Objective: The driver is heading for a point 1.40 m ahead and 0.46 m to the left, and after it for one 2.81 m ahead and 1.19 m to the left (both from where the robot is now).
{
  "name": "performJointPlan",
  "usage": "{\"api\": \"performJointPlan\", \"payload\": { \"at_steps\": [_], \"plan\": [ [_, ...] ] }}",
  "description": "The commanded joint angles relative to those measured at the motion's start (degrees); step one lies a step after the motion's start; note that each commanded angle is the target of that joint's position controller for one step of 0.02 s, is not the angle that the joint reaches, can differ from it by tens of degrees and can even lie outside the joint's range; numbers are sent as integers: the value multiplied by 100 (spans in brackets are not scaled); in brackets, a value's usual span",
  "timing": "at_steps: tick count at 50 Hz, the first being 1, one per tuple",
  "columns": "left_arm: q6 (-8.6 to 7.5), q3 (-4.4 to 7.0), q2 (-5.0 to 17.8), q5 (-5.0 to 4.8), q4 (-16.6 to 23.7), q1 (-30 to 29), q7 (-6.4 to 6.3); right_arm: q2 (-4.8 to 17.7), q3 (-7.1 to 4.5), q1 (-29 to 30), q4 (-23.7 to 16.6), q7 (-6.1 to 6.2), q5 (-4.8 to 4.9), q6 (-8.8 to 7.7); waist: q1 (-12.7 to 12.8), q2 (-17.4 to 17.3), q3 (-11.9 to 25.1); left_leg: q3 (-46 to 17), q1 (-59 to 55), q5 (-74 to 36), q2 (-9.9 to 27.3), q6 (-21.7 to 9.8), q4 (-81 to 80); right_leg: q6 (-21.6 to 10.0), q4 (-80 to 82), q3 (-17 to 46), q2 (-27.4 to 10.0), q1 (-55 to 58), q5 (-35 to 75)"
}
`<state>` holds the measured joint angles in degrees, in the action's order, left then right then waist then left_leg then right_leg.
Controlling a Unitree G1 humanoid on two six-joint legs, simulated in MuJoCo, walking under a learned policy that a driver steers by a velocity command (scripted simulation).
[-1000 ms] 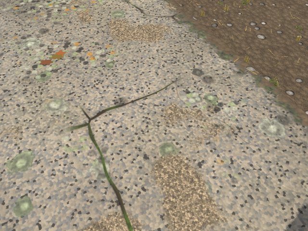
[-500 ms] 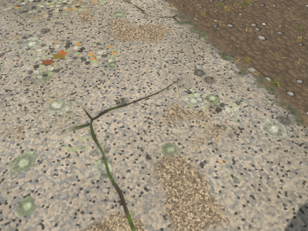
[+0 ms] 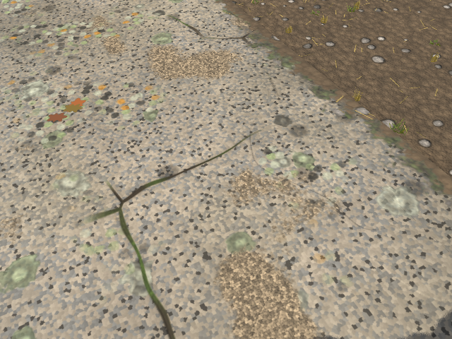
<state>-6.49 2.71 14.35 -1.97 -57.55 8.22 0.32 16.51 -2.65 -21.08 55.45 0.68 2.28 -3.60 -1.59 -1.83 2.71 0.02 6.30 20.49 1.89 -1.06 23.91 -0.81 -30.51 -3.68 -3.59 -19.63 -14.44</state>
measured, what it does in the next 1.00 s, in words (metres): walks ahead, turning left: left foot, then right foot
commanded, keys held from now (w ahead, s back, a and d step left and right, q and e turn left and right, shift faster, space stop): w+q+shift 0.86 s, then w+shift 0.04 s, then w+e+shift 0.10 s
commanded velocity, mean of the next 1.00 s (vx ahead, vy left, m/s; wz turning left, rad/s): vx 0.94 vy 0.00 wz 0.72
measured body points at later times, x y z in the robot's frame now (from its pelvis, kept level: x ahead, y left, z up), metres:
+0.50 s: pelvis +0.31 +0.01 -0.04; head +0.32 +0.01 +0.41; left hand +0.19 +0.25 -0.17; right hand +0.56 -0.18 -0.12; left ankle +0.41 +0.08 -0.74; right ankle +0.05 -0.14 -0.67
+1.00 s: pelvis +0.70 +0.14 -0.01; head +0.71 +0.16 +0.43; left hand +0.63 +0.44 -0.10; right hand +0.97 +0.00 -0.12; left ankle +0.51 +0.11 -0.62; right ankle +0.85 +0.09 -0.74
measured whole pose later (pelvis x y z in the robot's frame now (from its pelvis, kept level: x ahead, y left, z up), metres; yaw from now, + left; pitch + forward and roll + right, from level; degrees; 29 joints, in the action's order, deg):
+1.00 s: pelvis +0.70 +0.14 -0.01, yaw +45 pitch +1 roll -2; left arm -7.6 3.6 15.8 0.0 -36.5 11.2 0.6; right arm 16.5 -3.3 -17.5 42.9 0.0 2.1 -3.6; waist 0.0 -1.1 -1.6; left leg -7.2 19.9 24.5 -4.4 -5.2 76.3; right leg 0.7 -32.8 3.7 2.9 -23.0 -11.0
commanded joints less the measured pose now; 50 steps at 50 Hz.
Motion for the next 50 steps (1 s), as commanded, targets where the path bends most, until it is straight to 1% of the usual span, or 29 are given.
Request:
{"api": "performJointPlan", "payload": {
  "at_steps": [1,2,3,5,7,11,14,17,20,22,23,24,25,26,27,28,29,32,35,37,41,43,44,45,46,47,48,49,50],
  "plan": [
    [-53,353,1242,61,-428,2619,-76,-298,189,1069,-833,-110,-254,-160,1416,1726,72,29,3552,401,81,-374,3312,-440,779,1984,-1239,3201,-1450],
    [-183,293,1240,258,-246,2491,22,-353,186,862,-1100,-99,81,-303,1100,1977,241,-675,4887,588,-496,-470,4761,-1089,1808,4654,-2087,3430,-3578],
    [-262,194,951,216,-130,1937,67,39,130,1040,-1187,-107,245,-380,907,1301,-240,-1130,5675,93,-58,-634,5481,-1054,1916,4490,-2224,3172,-3886],
    [-276,37,527,160,57,1278,122,186,88,957,-1205,-126,77,-334,542,730,-356,-1104,5526,-981,347,-639,5523,-653,1821,2882,-1821,2634,-2187],
    [-224,-56,269,276,103,941,119,207,7,783,-1159,-196,50,-142,246,822,-564,-1004,4860,-1521,620,-495,5163,-286,1977,1537,-1372,1817,-981],
    [-228,-55,333,368,67,1148,-18,100,-62,1078,-1281,-245,78,111,279,561,-1027,-663,4599,-2265,481,-268,4661,-80,2425,-9,-926,1207,448],
    [-203,-74,360,390,120,1468,-186,5,-67,1629,-1548,-288,64,88,424,430,-1288,-185,4607,-2762,326,-318,3750,58,2658,-662,-794,1403,1180],
    [-117,-50,542,348,216,1711,-294,-122,-37,2088,-1798,-456,53,4,481,320,-1377,346,4462,-2854,211,-519,2771,259,2515,-1112,-851,2005,2452],
    [32,61,1050,332,421,1787,-437,-7,-107,2219,-2061,-606,71,-57,176,705,-963,1200,3218,-2313,-354,-801,2131,379,1536,-1461,-961,2449,6621],
    [192,191,1407,302,634,1506,-559,375,-284,1215,-1907,-609,138,56,-549,1248,-391,1329,1995,-1656,-625,-945,2259,210,164,-1438,-1228,2589,8633],
    [230,247,1522,298,829,1069,-521,819,-479,78,-1634,-549,120,154,-1161,1359,99,1110,713,-1233,-635,-1157,2323,49,-1087,-1272,-1303,2195,8921],
    [184,261,1473,235,1048,602,-389,1247,-707,-1333,-1227,-423,79,218,-1784,1065,606,536,-1196,-1451,-545,-1391,1467,-95,-2935,-1129,-988,1229,7579],
    [-1,35,518,267,1247,188,-217,1129,-638,-1430,-886,-290,28,274,-1417,-658,-150,-505,-1742,-1161,-167,-1513,1305,-89,-5400,-800,171,-748,203],
    [-343,-192,-243,83,1782,869,-86,1069,-496,-727,-1260,-320,-245,138,-241,-1803,376,-3460,-2742,-210,668,-2617,706,-69,-7026,451,834,-2904,-1925],
    [-625,-177,184,6,2148,362,3,592,-392,-799,-1333,-335,-293,5,-534,-1045,794,-4771,-2725,1158,1054,-2716,-599,-379,-6827,1306,685,-3489,-1395],
    [-700,-107,449,-123,2303,96,27,452,-363,-848,-1320,-354,-286,-125,-348,-114,304,-4755,-2085,1347,1103,-2443,-1064,-489,-6219,1308,473,-3445,-987],
    [-643,-83,454,-29,2229,226,8,421,-330,-347,-1389,-395,-198,-187,96,964,-155,-4324,-1015,1222,971,-2175,-1151,-435,-5565,1294,186,-3049,-562],
    [-312,11,694,191,2183,617,-42,405,-273,510,-1675,-247,-151,-217,689,770,-701,-3295,978,400,303,-2041,-1338,108,-4344,1276,-173,-2107,-310],
    [-243,-68,527,408,2694,-567,-131,422,-262,390,-1682,-19,-44,-205,319,498,-1060,-2170,2329,-848,-298,-1798,-1336,425,-2320,708,-75,-1189,807],
    [-228,-138,185,341,2945,-1147,-118,526,-306,206,-1581,58,6,-127,-34,98,-921,-1765,2703,-993,-638,-1417,-1058,486,-930,444,266,-284,1866],
    [-234,108,627,-54,3160,-1361,-116,509,-357,-182,-1437,65,117,-84,-269,-454,-457,-2548,1325,-586,-334,-1140,-398,586,233,896,491,94,1827],
    [-307,316,968,-104,3055,-743,-115,491,-391,-60,-1465,58,59,-41,164,-590,-30,-2669,573,-1897,-224,-931,589,350,379,857,527,624,1269],
    [-319,439,1154,-104,2844,371,-120,472,-359,152,-1538,3,-72,-31,799,-640,683,-2338,504,-2825,-334,-712,1789,127,99,784,310,1677,1151],
    [-263,466,1407,0,2625,1866,-165,50,-186,320,-1742,-71,-291,-45,1354,-291,1776,-1903,1477,-2300,-402,-559,3775,-218,-419,1698,-599,3627,-68],
    [-269,521,1874,290,2235,2166,-1,-671,23,-1040,-1848,-125,56,-129,444,2921,2479,-1409,3394,1199,-1075,-306,5613,-1374,1203,5652,-1967,5029,-2447],
    [-244,432,1245,239,2287,1945,52,-126,35,-892,-1639,-63,279,-110,646,2656,1691,-1189,4349,698,-457,-353,6194,-1462,1549,6438,-1970,4682,-3989],
    [-150,331,721,177,2233,1739,17,224,-1,-4,-1742,-81,131,-99,872,1656,724,-961,4596,325,-295,-387,6259,-1301,1544,5368,-1579,3946,-3434],
    [-65,300,716,231,2111,1681,25,235,17,724,-1911,-105,-57,-154,879,575,208,-791,4365,150,-196,-416,6007,-1203,1531,4445,-1220,3103,-2201],
    [-40,296,771,254,2029,1592,67,149,30,1242,-2108,-116,-211,-252,756,261,-159,-755,4147,87,-74,-451,5478,-1183,1529,3912,-937,2414,-1285]
  ]
}}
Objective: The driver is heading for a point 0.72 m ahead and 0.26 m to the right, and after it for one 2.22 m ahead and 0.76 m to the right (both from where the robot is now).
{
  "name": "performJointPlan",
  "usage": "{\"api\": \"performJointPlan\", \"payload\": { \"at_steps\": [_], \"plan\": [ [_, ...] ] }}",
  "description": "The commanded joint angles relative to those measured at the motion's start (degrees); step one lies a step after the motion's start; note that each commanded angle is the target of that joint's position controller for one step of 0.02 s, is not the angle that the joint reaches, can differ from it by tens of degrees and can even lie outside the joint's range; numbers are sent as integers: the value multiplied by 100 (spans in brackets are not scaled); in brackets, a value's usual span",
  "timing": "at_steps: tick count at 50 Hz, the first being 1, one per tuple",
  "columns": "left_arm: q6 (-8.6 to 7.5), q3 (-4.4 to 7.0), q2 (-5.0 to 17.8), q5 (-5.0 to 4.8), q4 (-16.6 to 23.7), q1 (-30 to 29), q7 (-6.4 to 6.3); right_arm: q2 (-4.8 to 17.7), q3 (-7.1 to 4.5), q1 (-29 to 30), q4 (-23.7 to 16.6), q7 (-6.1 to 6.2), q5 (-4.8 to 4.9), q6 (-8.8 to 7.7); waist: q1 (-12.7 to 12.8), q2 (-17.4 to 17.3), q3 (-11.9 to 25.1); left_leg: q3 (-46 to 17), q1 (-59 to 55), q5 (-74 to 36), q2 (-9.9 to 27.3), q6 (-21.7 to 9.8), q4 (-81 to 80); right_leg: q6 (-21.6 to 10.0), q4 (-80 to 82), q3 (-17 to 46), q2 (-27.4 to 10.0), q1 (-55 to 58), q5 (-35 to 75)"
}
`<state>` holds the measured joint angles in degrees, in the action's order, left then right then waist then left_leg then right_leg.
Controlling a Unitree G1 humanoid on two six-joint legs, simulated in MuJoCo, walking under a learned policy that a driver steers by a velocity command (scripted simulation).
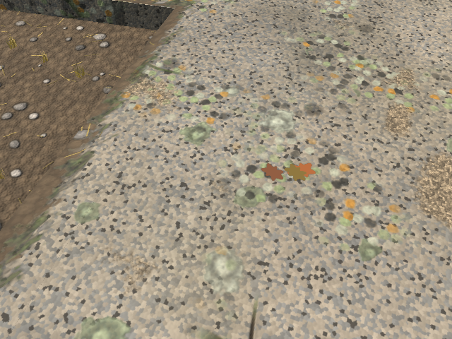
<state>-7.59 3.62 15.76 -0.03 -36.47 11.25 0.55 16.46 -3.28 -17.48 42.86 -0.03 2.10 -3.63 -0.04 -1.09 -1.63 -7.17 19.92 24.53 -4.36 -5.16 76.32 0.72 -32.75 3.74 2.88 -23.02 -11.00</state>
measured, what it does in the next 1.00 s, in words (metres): walks ahead, turning right: left foot, then right foot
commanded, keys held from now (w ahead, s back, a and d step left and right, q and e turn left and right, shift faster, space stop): w+e+shift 0.70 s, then e+shift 0.16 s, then q+shift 0.14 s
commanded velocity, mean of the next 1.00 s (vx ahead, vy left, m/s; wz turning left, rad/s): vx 0.87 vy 0.00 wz -0.64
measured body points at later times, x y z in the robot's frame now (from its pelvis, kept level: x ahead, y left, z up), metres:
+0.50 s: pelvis +0.38 -0.01 +0.01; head +0.38 -0.01 +0.46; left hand +0.63 +0.20 -0.06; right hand +0.32 -0.30 -0.11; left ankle +0.34 +0.15 -0.72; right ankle +0.42 -0.15 -0.62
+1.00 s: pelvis +0.71 -0.19 +0.02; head +0.74 -0.23 +0.46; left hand +0.97 -0.05 -0.09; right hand +0.72 -0.53 -0.06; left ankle +0.98 -0.20 -0.66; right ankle +0.67 -0.22 -0.72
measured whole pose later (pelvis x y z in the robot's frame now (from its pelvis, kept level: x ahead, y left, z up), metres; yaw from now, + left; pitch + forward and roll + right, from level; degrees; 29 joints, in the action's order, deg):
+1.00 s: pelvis +0.71 -0.19 +0.02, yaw -44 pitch +0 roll +0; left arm -2.2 2.2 16.3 -0.3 -38.3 15.7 -0.9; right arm 17.5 -1.2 -1.1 36.4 -0.5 -1.2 -6.4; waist 3.5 -1.9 -5.9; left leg -5.5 39.8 -3.2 4.1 3.3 42.8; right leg -7.2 -25.2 5.3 9.7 -10.8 -13.4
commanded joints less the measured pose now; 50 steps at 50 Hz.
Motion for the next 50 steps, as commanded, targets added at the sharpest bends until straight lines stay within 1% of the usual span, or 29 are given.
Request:
{"api": "performJointPlan", "payload": {
  "at_steps": [1,3,4,7,9,11,13,14,15,16,17,19,20,22,26,29,31,33,34,35,36,37,38,39,40,42,44,47,50],
  "plan": [
    [65,136,495,75,-131,1208,60,47,104,1016,-955,-78,-225,-301,374,269,137,-77,2483,-370,695,-58,-223,-1345,1853,2852,-1366,2248,-1203],
    [71,49,256,-75,-191,1070,94,-32,143,924,-993,-93,-193,-317,50,596,21,9,2124,-278,815,55,-1170,-1458,2005,2571,-1174,1744,-750],
    [77,60,314,-143,-201,1026,72,-28,169,993,-1032,-98,-225,-330,-30,547,-84,46,1956,-264,867,143,-1730,-1514,2070,2477,-1199,1425,-592],
    [112,233,899,-226,-108,738,-39,-7,251,1401,-1133,-187,-251,-439,-92,519,-198,289,337,-1480,682,376,-3384,-1383,2240,1881,-1059,69,-333],
    [133,269,1029,-264,-134,949,-55,211,165,1457,-1119,-188,-149,-450,-101,619,-159,339,-744,-2199,514,488,-3788,-1277,2346,1890,-1122,-391,-443],
    [172,215,853,-289,-216,1228,-51,431,37,1434,-1116,-120,-87,-435,-168,573,-160,349,-1179,-1958,457,470,-4228,-1065,1975,1834,-1046,-174,-478],
    [189,135,667,-222,-237,1317,-25,703,-159,656,-978,-30,-98,-457,-660,432,333,348,-2334,-1682,512,315,-4479,-748,424,1484,-648,-225,418],
    [177,11,360,-107,-77,1171,-9,1077,-301,-529,-825,46,-168,-438,-1220,-166,1182,-667,-3789,-674,1491,-20,-4586,-503,-1529,1011,-346,-1080,9],
    [110,-161,-156,-403,141,1795,-64,1495,-367,-1116,-673,0,-303,-355,-894,-1934,2040,-3673,-4793,1697,2849,-818,-5639,-337,-3572,542,-34,-2413,-1957],
    [157,-125,174,-564,101,1648,-151,1198,-323,-850,-648,-24,-226,-333,-837,-1675,1408,-4405,-4265,2581,2909,-847,-6055,-299,-4597,435,-402,-3223,-1550],
    [207,-93,334,-476,119,1157,-167,833,-244,-683,-595,-3,-148,-314,-853,-1138,651,-3570,-3740,1882,2795,-757,-6067,-303,-4977,288,-619,-3565,-1160],
    [322,-64,292,-247,126,738,-115,400,-134,-280,-440,-5,-287,-244,-505,-381,1,-2025,-2575,189,2363,-615,-6147,-303,-4788,206,-992,-3207,-728],
    [404,-71,150,-249,202,649,-59,261,-105,-34,-371,-11,-345,-242,-271,-483,-256,-1458,-2056,-300,2226,-542,-6290,-313,-4684,275,-1152,-3031,-656],
    [572,-106,-1,-303,327,481,20,129,-105,310,-289,-26,-267,-274,-8,-494,-453,-585,-1543,-1158,2181,-430,-6529,-281,-4444,313,-1367,-2914,-667],
    [608,-143,110,-162,541,88,151,498,-200,724,-191,81,-241,-359,236,-153,-565,1015,-1104,-2132,1875,-204,-6900,-176,-3343,78,-1381,-2531,713],
    [537,-148,194,-134,657,-656,314,881,-274,408,-45,96,-210,-369,-66,300,-700,1811,-1234,-2623,1621,36,-7055,-429,-1716,-648,-1041,-1610,1723],
    [516,-46,438,-192,705,-715,368,1263,-337,205,6,68,-233,-306,25,-9,-443,1993,-1857,-5331,1695,112,-6532,-649,-1302,-1171,-541,-932,1518],
    [575,163,895,-303,605,72,362,1638,-423,184,-47,72,-201,-139,628,-557,172,2053,-2398,-8130,1863,141,-4938,-892,-1346,-1473,-49,26,642],
    [636,357,1272,-299,342,1191,334,1708,-444,319,-150,69,-167,-94,1207,-662,735,1971,-1922,-8610,1895,122,-3515,-1103,-1291,-1434,140,1493,387],
    [726,562,1633,-308,-34,2377,231,1457,-358,427,-212,68,-160,-155,1730,-222,1111,1895,-525,-6810,1543,331,-1477,-1353,-900,-840,38,3506,656],
    [775,545,1991,-231,-85,2037,158,255,-24,318,-412,-3,-341,-365,947,2257,692,1620,1442,662,128,642,1535,-1773,-681,803,-682,4288,2375],
    [578,407,1977,34,438,1477,206,382,101,-587,-843,-74,-141,-620,240,2365,2527,-42,2633,1014,-72,526,2283,-2951,904,4446,-1937,5238,-547],
    [486,376,1511,26,624,1374,243,1107,-19,364,-880,-52,-22,-714,692,968,2152,-308,2430,347,250,360,1703,-2482,1597,4599,-1885,4544,-652],
    [373,364,1510,16,549,1078,265,1024,-20,765,-1059,2,35,-691,325,202,942,-125,2562,128,327,395,1080,-2309,1693,4101,-1754,3384,207],
    [283,325,1370,-28,584,692,275,942,10,753,-925,78,-134,-605,30,-505,683,-165,2183,-36,628,474,581,-2139,1496,3508,-1534,2565,1054],
    [286,307,1329,66,709,131,197,1092,-80,429,-775,75,-238,-375,-336,-355,361,-181,1365,-102,833,700,-64,-2060,1479,2609,-1242,1174,2594],
    [322,216,1090,-18,588,-24,54,909,-49,534,-782,87,-317,-229,-399,-290,173,116,1038,-337,933,880,-1104,-1867,1450,1689,-982,409,3635],
    [453,108,834,-36,316,112,-198,301,166,787,-699,27,-379,-232,-105,86,528,708,455,-2343,651,955,-2863,-1384,1170,345,-267,190,4156],
    [480,6,653,-23,-20,588,-244,267,197,1329,-694,-160,-291,-321,387,386,640,737,248,-4141,563,778,-4053,-1106,1241,293,-491,766,2856]
  ]
}}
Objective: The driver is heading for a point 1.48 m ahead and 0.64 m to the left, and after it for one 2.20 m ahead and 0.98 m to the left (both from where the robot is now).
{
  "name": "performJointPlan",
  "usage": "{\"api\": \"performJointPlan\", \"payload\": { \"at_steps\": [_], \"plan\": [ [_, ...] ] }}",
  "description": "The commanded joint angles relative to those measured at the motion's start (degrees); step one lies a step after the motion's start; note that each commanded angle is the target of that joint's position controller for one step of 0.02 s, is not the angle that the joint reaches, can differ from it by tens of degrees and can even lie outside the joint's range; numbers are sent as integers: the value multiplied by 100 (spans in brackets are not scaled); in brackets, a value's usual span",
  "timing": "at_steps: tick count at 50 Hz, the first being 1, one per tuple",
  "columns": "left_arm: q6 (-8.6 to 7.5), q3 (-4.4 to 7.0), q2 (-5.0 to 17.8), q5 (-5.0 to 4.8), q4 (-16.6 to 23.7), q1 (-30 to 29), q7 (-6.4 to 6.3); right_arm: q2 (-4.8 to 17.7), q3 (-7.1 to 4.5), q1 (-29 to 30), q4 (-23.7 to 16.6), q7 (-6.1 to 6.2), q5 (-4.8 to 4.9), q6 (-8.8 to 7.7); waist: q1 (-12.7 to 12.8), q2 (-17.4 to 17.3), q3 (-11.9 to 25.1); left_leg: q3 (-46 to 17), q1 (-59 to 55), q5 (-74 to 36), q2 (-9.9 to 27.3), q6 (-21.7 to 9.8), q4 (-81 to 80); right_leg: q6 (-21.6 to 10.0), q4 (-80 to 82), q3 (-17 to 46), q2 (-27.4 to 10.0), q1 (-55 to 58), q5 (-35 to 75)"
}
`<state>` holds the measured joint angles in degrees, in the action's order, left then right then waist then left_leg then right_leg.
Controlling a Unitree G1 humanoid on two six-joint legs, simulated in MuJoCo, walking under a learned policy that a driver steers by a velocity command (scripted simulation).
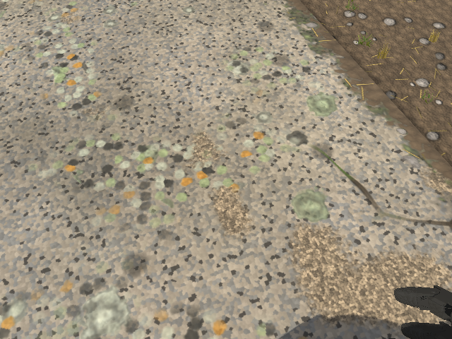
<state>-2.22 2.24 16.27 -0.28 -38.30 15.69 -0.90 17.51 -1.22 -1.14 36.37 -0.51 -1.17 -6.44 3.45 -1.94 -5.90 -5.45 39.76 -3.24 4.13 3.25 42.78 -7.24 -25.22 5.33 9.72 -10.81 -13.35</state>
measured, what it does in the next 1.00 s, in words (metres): walks ahead, turning left: left foot, then right foot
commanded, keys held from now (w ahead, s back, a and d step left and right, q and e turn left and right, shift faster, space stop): q+shift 0.88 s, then shift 0.06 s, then e+shift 0.06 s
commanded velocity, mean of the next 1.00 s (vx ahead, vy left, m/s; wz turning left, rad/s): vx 0.07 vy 0.00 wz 0.70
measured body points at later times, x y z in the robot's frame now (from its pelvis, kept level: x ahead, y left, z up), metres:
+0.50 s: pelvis +0.18 +0.04 +0.00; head +0.23 +0.06 +0.44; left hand +0.27 +0.35 -0.10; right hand +0.42 -0.19 -0.09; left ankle +0.26 +0.13 -0.74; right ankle +0.31 -0.09 -0.71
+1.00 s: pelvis +0.23 +0.01 +0.00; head +0.26 +0.05 +0.45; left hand +0.12 +0.31 -0.10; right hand +0.55 -0.04 -0.08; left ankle +0.13 +0.12 -0.70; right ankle +0.32 -0.07 -0.74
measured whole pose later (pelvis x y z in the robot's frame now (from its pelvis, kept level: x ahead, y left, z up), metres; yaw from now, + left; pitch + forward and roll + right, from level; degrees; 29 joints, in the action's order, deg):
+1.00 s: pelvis +0.23 +0.01 +0.00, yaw +47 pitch +2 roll -1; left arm 1.0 3.5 16.4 0.1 -40.1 7.8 -0.5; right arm 17.5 -3.7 -8.8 31.7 -0.2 0.9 4.2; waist 2.0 -0.7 -4.6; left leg -0.5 25.6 21.5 4.4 5.4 47.0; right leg -0.5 -24.8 -10.1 -3.8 -12.5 -13.4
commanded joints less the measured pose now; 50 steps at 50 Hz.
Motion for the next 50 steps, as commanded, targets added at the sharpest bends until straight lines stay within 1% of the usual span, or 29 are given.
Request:
{"api": "performJointPlan", "payload": {
  "at_steps": [1,3,5,6,7,8,9,10,11,12,13,14,16,19,25,28,29,30,31,32,33,34,35,37,39,41,43,47,50],
  "plan": [
    [-69,136,615,44,95,148,-88,253,-36,-191,-78,-155,71,-46,84,545,949,502,-1667,-1375,-262,-158,-896,-289,455,172,-1319,-313,2860],
    [-89,147,672,153,-2,63,-61,495,-140,-153,-117,-245,113,-65,64,587,778,415,-1461,-934,-289,-378,-1067,-256,179,206,-1599,52,2842],
    [-35,208,817,149,13,-152,-77,790,-294,-458,-126,-322,112,-67,-143,624,705,511,-1273,-22,-460,-589,-1108,-176,-439,185,-1751,494,3622],
    [17,219,823,113,70,-318,-116,886,-373,-965,-22,-342,90,-70,-410,590,846,667,-1625,42,-617,-694,-1327,-53,-1078,49,-1633,565,4169],
    [61,219,806,132,184,-413,-169,1036,-460,-1613,86,-329,89,-77,-701,315,1155,351,-2404,-1108,-494,-876,-1542,196,-2281,-210,-1256,294,3797],
    [71,186,651,245,356,-27,-177,1309,-503,-1772,-35,-283,26,-62,-482,-828,1616,-1334,-3608,-2910,479,-1567,-1507,663,-4300,-525,-407,-906,766],
    [106,94,421,205,406,563,-78,1375,-482,-1613,-201,-247,-100,36,-160,-1689,2208,-3875,-4845,-2206,1425,-2553,-2154,980,-5581,-78,283,-2491,-2362],
    [141,144,802,97,320,490,-1,1084,-464,-1294,-406,-192,30,148,-289,-853,2375,-4017,-4758,-39,1416,-2389,-2339,893,-5976,543,-196,-2717,-1995],
    [210,165,876,70,422,-221,19,811,-397,-1164,-507,-113,121,275,-485,-106,1844,-3400,-4032,1220,1062,-2017,-2440,853,-5805,442,-354,-2781,-1567],
    [270,140,728,103,517,-553,8,776,-365,-1072,-549,-55,162,371,-418,332,1367,-3087,-3279,1964,819,-1793,-2658,832,-5372,401,-475,-2809,-1281],
    [317,138,674,153,582,-681,-21,802,-371,-953,-594,4,190,433,-315,355,1157,-2899,-2795,2373,577,-1630,-2792,814,-4780,401,-600,-2645,-1068],
    [337,137,600,142,568,-654,-17,800,-380,-822,-642,41,184,498,-191,117,987,-2614,-2400,2497,257,-1440,-2891,814,-4120,326,-633,-2326,-971],
    [287,125,455,118,438,-642,-43,853,-449,-819,-673,98,152,614,-248,-226,995,-2241,-2255,2031,-85,-1334,-2883,906,-3081,96,-491,-1937,-914],
    [222,148,433,95,335,-740,-72,1020,-563,-1017,-638,195,197,737,-361,-418,1267,-2385,-2534,1895,-73,-1356,-2735,1034,-2287,263,-435,-1719,-675],
    [50,248,540,0,234,-1074,-22,1020,-660,-986,-714,261,232,960,-561,-759,1160,-2866,-2653,2401,-210,-1196,-2636,1015,-1118,420,-350,-1252,-328],
    [-47,336,661,-23,111,-868,17,1002,-680,-864,-783,253,277,992,-420,-843,1143,-3146,-2651,2374,-331,-1052,-2432,856,-58,435,-460,-570,17],
    [-57,387,756,-19,33,-691,6,930,-652,-819,-805,244,317,989,-310,-703,1188,-3031,-2386,2728,-527,-892,-2182,737,535,446,-731,-12,457],
    [-19,441,1000,39,79,-701,-27,693,-579,-1130,-756,228,320,998,-455,-77,1463,-2527,-1897,3678,-905,-655,-1325,373,746,1078,-1648,705,327],
    [49,476,1321,233,144,-875,-33,638,-573,-1080,-898,197,386,979,-580,1522,1196,-1063,-860,3867,-1644,-400,80,-343,1025,2241,-2617,662,618],
    [25,445,1062,356,266,-1122,-37,1121,-711,-1185,-834,145,271,894,-624,1489,1035,-883,-602,3481,-1216,-157,1262,-578,1026,2483,-2974,299,793],
    [33,366,776,278,387,-1398,-90,1299,-767,-1283,-684,114,254,899,-677,1093,925,-701,-577,3084,-1009,-55,1753,-453,894,1876,-2755,188,809],
    [59,316,625,180,447,-1512,-142,1196,-750,-1397,-542,125,247,949,-659,814,835,-575,-534,2764,-929,26,2105,-276,809,1361,-2431,150,685],
    [92,290,616,116,468,-1513,-190,1040,-705,-1500,-494,134,226,990,-619,728,769,-455,-341,2557,-838,95,2598,-236,764,1116,-2332,214,746],
    [154,243,616,145,468,-1382,-230,871,-617,-1396,-576,97,285,1013,-478,723,594,-33,-81,2379,-577,219,2965,-333,813,572,-2222,225,1230],
    [210,268,718,198,412,-1085,-233,773,-550,-989,-773,91,338,985,-205,866,578,230,208,2216,-273,361,2584,-459,851,282,-2238,645,1463],
    [257,316,844,209,347,-854,-213,701,-506,-779,-899,73,320,966,-35,931,688,327,258,2252,-43,478,2232,-582,837,145,-2413,1010,1763],
    [278,373,966,195,307,-815,-166,608,-460,-718,-961,46,292,955,2,963,806,415,75,2283,109,492,1829,-624,807,-101,-2537,1141,2033],
    [280,458,1140,109,239,-912,-17,461,-386,-703,-969,31,212,970,-85,963,1015,706,-978,2416,2,308,811,-618,664,-572,-2620,768,2643],
    [227,429,1132,-87,63,-808,97,372,-354,-758,-895,50,173,995,-188,1059,1125,695,-1718,2548,-300,22,-351,-613,346,-395,-2683,759,2907]
  ]
}}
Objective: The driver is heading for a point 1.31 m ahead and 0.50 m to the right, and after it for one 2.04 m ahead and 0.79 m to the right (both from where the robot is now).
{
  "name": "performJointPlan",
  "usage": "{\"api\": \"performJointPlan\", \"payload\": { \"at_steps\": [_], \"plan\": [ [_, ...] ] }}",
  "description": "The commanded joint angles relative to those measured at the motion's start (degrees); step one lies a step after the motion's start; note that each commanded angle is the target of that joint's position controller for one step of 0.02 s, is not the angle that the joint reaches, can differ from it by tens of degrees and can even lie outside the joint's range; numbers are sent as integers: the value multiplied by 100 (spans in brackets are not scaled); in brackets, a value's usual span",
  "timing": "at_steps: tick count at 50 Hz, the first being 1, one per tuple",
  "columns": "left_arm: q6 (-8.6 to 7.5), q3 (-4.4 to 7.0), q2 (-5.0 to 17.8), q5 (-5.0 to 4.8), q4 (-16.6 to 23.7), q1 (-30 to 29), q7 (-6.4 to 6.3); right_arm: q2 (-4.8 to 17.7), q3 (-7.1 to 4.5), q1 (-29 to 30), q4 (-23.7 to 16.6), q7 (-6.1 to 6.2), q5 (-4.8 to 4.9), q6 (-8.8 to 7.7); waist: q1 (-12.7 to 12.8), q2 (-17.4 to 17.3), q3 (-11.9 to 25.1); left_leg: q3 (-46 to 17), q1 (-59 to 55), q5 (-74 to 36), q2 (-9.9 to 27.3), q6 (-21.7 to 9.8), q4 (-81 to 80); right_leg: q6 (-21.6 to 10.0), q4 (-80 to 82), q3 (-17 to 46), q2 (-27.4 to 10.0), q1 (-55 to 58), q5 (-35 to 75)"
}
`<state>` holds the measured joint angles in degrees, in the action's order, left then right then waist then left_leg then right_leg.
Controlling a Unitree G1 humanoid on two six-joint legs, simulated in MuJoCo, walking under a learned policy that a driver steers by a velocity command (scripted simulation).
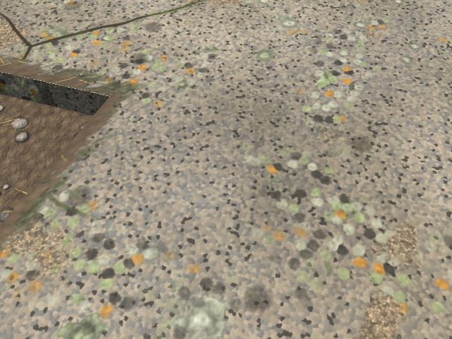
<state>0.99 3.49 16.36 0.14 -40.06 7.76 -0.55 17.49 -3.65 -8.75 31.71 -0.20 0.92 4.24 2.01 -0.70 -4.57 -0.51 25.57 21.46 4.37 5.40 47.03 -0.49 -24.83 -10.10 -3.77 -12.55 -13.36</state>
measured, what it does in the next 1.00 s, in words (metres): walks ahead, turning right: left foot, then right foot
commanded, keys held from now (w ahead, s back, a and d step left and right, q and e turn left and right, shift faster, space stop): e+shift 0.18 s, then w+e+shift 0.64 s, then w+q+shift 0.18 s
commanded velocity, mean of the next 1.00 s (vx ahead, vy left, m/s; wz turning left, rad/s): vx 0.59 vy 0.00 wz -0.56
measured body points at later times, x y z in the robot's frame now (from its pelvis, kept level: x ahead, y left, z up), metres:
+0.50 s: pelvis +0.08 +0.00 +0.00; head +0.08 -0.02 +0.45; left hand +0.29 +0.23 -0.08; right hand +0.07 -0.31 -0.12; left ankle +0.01 +0.15 -0.74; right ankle +0.12 -0.18 -0.67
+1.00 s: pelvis +0.34 -0.28 +0.00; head +0.34 -0.32 +0.45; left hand +0.51 -0.07 -0.11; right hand +0.38 -0.60 -0.08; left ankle +0.64 -0.28 -0.66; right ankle +0.20 -0.23 -0.74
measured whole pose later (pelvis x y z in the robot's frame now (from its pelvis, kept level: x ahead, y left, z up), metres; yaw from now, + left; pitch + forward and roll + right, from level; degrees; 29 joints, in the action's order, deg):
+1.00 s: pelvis +0.34 -0.28 +0.00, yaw -38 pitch +1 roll +2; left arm -5.0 0.9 13.0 -0.6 -42.4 26.0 -0.7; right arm 16.0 -2.1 -2.0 38.2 -2.5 0.6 -6.3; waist 3.8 -2.7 -1.9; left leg 0.2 44.5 -10.8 5.2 0.0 41.7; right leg -7.2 -15.8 3.0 5.4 3.7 -20.0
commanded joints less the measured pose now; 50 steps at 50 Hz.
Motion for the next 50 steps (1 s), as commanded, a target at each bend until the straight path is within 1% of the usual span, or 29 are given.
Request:
{"api": "performJointPlan", "payload": {
  "at_steps": [1,2,3,4,5,6,7,9,10,12,14,20,29,31,32,33,34,35,36,37,38,39,40,41,42,44,46,47,50],
  "plan": [
    [-114,252,1043,-204,184,-108,81,320,-102,-223,-292,19,-53,-77,-220,924,1023,181,-798,-397,-392,-371,-1641,-1172,94,1141,-1261,813,2851],
    [-152,127,764,-267,79,-107,104,309,-92,-516,-110,22,-80,-94,-408,797,1066,145,-1733,-1396,-406,-577,-2820,-888,-133,1033,-1096,352,2507],
    [-242,-71,293,-135,-37,201,179,469,-86,-718,-3,71,-143,-109,-339,322,1402,-447,-3056,-2643,116,-684,-2959,-361,-364,834,-764,-392,1441],
    [-320,-240,-36,204,65,445,307,934,-127,-741,-88,162,-249,-94,-103,-1217,1755,-1649,-4064,-5429,1530,-1199,-2177,178,-1322,529,-277,-1523,-1683],
    [-276,-93,351,18,14,315,265,693,-88,-379,-104,148,-373,-165,-333,-1182,1805,-1540,-2941,-4447,1875,-2048,-2337,416,-1912,945,-192,-1496,-2450],
    [-208,77,919,-171,34,56,202,765,-135,-136,-133,108,-372,-241,-428,-925,1311,-1215,-2521,-3881,1558,-2103,-2519,476,-2674,971,-97,-1596,-2339],
    [-136,193,1070,-248,2,105,131,929,-216,4,-26,137,-310,-280,-391,-1045,1007,-949,-2357,-3569,1384,-1995,-2609,501,-3345,936,2,-1995,-2142],
    [71,281,1041,-197,-172,518,-24,777,-175,336,-4,193,-211,-335,-218,-1015,712,-467,-1803,-3344,1292,-1848,-2781,606,-4153,1130,23,-2019,-1702],
    [115,286,980,-191,-191,663,-37,642,-155,145,44,220,-181,-371,-269,-934,817,-433,-1893,-1596,1290,-1788,-3136,612,-4407,1056,-47,-2186,-1275],
    [95,287,875,-208,36,379,-11,504,-137,-68,205,262,-95,-488,-421,-1058,597,-792,-2183,926,1456,-1617,-3777,569,-4444,1027,-247,-2940,-658],
    [21,291,783,-214,204,182,29,491,-154,-249,347,282,-145,-633,-466,-813,437,-863,-2573,1386,1608,-1501,-4028,484,-4230,1138,-342,-3439,-331],
    [-102,218,411,-227,429,224,195,651,-312,-396,629,219,-133,-883,-291,-495,135,31,-2811,828,1777,-1449,-4299,292,-3654,1199,-597,-3761,149],
    [-68,33,323,-322,778,-281,344,1017,-489,-479,954,-27,-40,-837,-237,-282,-481,1599,-3065,29,1658,-1179,-4298,-311,-2799,652,-807,-3422,63],
    [-41,83,509,-342,718,15,334,1172,-531,-317,950,-110,23,-783,-6,-314,-287,2037,-2902,-1568,1451,-1094,-3665,-548,-2600,135,-455,-2387,-384],
    [-23,197,726,-366,586,580,293,1292,-555,-272,951,-136,88,-753,325,-409,110,2175,-2751,-3344,1396,-1062,-2755,-670,-2655,-245,-21,-1414,-637],
    [-29,405,1061,-423,338,1592,250,1340,-533,-55,920,-167,165,-717,995,-293,707,2348,-2297,-5010,1225,-925,-1176,-915,-2258,-507,485,191,-335],
    [-1,724,1690,-421,-159,3052,179,1049,-404,59,762,-128,79,-752,1625,345,1059,2094,-663,-4207,958,-624,1276,-1189,-1976,-34,834,2267,-299],
    [-27,753,2327,-381,-192,2563,176,-167,-70,-301,438,-94,-126,-899,551,2515,729,1402,1728,1214,-149,-245,3719,-1791,-459,3219,-179,2744,-2321],
    [-300,541,2030,-255,358,2144,299,257,-53,56,44,-19,7,-1175,431,1872,1811,-370,2327,1344,-538,-328,4443,-2289,1059,6130,-1098,2823,-3857],
    [-471,426,1537,-230,379,2071,387,800,-155,843,-154,36,245,-1320,627,830,1181,-502,2800,542,-346,-527,4188,-1937,1511,5957,-1313,2578,-3488],
    [-557,405,1478,-184,268,2162,381,659,-96,777,-130,57,238,-1420,418,535,847,-470,2906,167,-193,-696,3862,-1969,1432,5721,-1371,2180,-3102],
    [-597,338,1294,-125,293,1817,363,528,-56,600,17,91,52,-1474,143,231,720,-644,2438,-184,61,-770,3366,-1835,1149,5210,-1179,1428,-2506],
    [-613,246,1041,-32,462,1380,334,538,-87,260,157,60,-29,-1421,-183,205,622,-795,1920,-592,214,-782,2984,-1753,955,4650,-905,756,-2196],
    [-626,201,931,3,588,1169,298,580,-111,125,221,10,-30,-1333,-321,358,509,-820,1664,-797,223,-731,2674,-1761,1057,4328,-692,392,-2051],
    [-635,160,815,-41,579,1073,233,608,-126,-15,333,-27,-48,-1239,-379,295,422,-685,1597,-1006,307,-650,2248,-1713,1199,3823,-626,321,-1628],
    [-665,67,616,-57,442,1233,96,475,-59,284,379,-72,-128,-1088,-257,206,99,-269,1585,-1777,285,-489,1402,-1499,1392,2788,-317,66,-177],
    [-668,-6,457,-65,231,1506,-10,219,56,882,285,-128,-128,-1065,1,364,-144,78,1511,-2777,138,-398,339,-1201,1457,1922,-1,28,1051],
    [-657,-46,373,-76,122,1670,-49,106,106,1106,279,-178,-99,-1083,128,387,-172,280,1387,-3210,29,-426,-116,-1004,1536,1604,102,82,1396],
    [-683,-37,547,-80,-193,2103,-120,-9,170,1787,167,-351,72,-1172,454,382,-353,559,1083,-4017,-234,-646,-1315,-657,2078,1281,-115,437,1645]
  ]
}}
